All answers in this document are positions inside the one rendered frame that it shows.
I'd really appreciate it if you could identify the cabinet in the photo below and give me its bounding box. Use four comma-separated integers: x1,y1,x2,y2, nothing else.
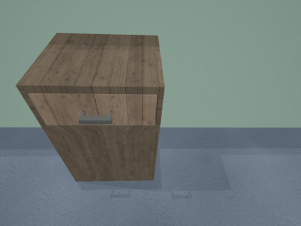
15,33,165,182

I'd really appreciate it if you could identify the drawer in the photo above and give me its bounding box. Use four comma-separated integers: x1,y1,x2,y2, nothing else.
28,93,158,125

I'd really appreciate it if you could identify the handle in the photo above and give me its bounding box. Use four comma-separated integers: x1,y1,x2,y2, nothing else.
78,110,113,124

